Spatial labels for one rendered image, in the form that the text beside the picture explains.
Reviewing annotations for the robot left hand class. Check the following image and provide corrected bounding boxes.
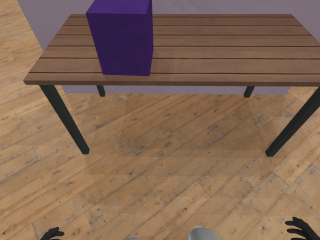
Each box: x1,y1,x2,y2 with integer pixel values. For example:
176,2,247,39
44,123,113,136
40,227,65,240

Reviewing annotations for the carton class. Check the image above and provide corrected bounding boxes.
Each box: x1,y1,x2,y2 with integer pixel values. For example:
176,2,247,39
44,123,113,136
86,0,154,76

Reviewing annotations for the table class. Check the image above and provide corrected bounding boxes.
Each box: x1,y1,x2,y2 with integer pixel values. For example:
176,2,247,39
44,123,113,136
23,14,320,157

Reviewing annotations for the robot right thigh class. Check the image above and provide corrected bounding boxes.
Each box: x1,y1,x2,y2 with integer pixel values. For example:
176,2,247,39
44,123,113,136
187,227,220,240

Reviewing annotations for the robot right hand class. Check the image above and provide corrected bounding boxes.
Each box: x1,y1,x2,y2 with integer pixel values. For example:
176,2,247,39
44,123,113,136
285,216,320,240

